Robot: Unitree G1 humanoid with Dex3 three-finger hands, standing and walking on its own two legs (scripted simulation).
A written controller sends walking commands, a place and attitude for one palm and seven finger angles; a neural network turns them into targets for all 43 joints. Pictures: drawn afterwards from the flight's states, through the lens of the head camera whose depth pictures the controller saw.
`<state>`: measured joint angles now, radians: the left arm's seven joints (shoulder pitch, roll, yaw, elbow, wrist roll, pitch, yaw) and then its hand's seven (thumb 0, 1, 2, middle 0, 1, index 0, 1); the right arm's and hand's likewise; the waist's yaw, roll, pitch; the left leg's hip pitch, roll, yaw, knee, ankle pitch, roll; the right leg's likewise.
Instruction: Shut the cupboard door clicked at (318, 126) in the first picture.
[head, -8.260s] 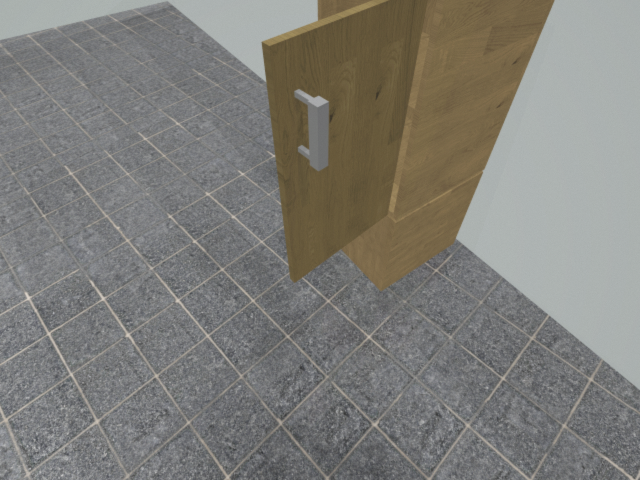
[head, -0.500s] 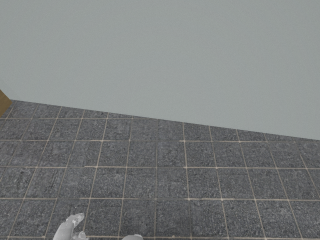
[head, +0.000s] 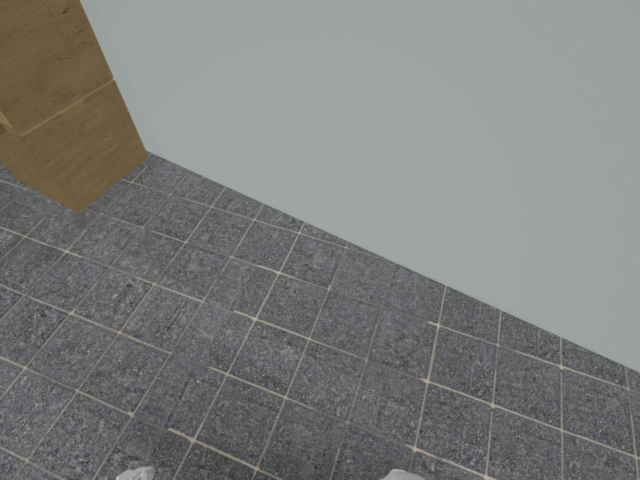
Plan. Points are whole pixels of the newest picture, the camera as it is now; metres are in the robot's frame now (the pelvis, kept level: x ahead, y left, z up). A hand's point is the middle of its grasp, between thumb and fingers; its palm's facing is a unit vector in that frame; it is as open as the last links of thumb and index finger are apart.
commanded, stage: walk to a spot facing it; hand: left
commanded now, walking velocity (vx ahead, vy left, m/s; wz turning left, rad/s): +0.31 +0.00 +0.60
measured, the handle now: out of the picture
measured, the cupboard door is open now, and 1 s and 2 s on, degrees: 97 97 97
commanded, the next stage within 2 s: turn to face it in 1.56 s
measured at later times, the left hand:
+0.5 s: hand out of the picture +0.07 +0.23 -0.19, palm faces +0.36 -0.92 -0.16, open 7.4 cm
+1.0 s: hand (170, 311) +0.38 +0.29 -0.15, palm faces +0.46 -0.87 -0.17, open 7.2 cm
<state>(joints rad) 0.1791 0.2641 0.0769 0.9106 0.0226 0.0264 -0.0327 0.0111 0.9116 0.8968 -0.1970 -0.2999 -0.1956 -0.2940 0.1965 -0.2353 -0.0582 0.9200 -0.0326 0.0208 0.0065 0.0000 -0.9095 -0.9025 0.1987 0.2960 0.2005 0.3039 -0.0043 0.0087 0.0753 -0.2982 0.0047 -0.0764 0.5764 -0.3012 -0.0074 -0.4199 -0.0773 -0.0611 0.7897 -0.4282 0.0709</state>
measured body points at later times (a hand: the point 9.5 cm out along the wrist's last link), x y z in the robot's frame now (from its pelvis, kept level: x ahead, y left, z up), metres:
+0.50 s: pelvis +0.16 +0.06 -0.01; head +0.19 +0.10 +0.44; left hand +0.05 +0.28 -0.17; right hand +0.37 -0.13 -0.12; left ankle +0.16 +0.15 -0.73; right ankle +0.11 -0.12 -0.64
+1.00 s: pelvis +0.38 +0.09 +0.01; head +0.39 +0.10 +0.46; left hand +0.36 +0.33 -0.14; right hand +0.45 -0.14 -0.15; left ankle +0.31 +0.19 -0.66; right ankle +0.43 -0.01 -0.73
